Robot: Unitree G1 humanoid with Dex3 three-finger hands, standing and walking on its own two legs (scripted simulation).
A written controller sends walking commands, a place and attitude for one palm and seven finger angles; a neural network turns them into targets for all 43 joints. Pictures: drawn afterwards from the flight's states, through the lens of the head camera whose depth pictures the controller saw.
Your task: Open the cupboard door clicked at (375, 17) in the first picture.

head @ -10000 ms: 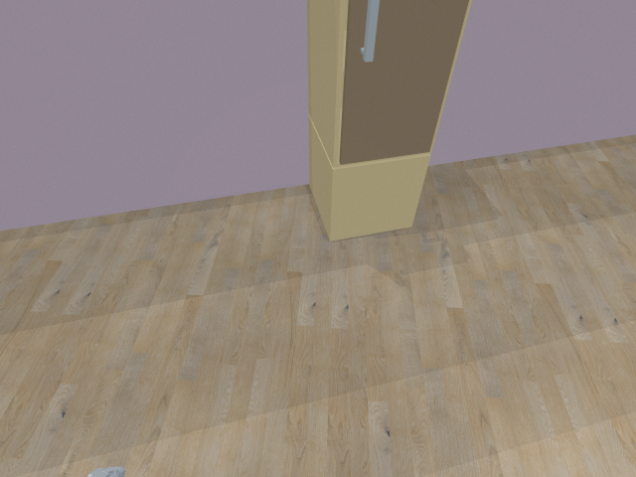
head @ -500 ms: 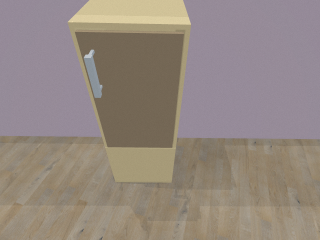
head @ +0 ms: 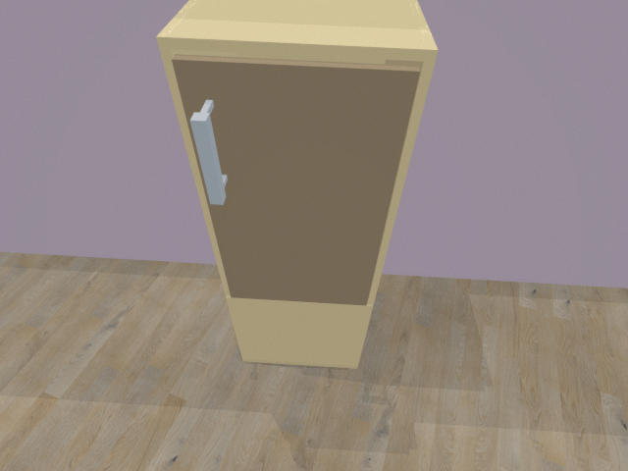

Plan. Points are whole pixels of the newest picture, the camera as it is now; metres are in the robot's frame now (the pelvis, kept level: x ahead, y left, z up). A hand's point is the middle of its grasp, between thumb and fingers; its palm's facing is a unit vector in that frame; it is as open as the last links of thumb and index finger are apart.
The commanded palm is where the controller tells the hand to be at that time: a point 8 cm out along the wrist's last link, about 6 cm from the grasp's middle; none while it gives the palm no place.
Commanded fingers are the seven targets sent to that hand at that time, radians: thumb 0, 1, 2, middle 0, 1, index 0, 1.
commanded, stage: come to a stop and stand still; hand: left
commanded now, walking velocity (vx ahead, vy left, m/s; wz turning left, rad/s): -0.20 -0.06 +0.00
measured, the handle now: (213, 154) +0.54 +0.20 +0.12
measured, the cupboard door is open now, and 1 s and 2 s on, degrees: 0 0 0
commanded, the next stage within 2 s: look again from close up in 1.74 s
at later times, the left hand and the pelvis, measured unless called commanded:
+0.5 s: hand out of the picture +0.07 +0.21 -0.16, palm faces -0.01 -0.97 -0.24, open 7.4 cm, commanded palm none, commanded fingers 0.00 0.90 0.90 -0.20 -0.30 -0.20 -0.30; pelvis +0.01 +0.02 +0.00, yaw -2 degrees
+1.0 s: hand out of the picture +0.01 +0.22 -0.17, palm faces -0.03 -0.98 -0.20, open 7.4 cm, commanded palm none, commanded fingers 0.00 0.90 0.90 -0.20 -0.30 -0.20 -0.30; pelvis +0.01 +0.04 +0.00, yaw -2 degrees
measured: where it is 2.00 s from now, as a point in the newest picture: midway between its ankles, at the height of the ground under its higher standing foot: outside the picture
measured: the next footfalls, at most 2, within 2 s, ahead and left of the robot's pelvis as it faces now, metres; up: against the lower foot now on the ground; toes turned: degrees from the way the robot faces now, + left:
left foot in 0.08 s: +0.09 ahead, +0.13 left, +0.00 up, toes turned +0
right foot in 0.38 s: +0.06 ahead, -0.09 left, +0.00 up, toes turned -7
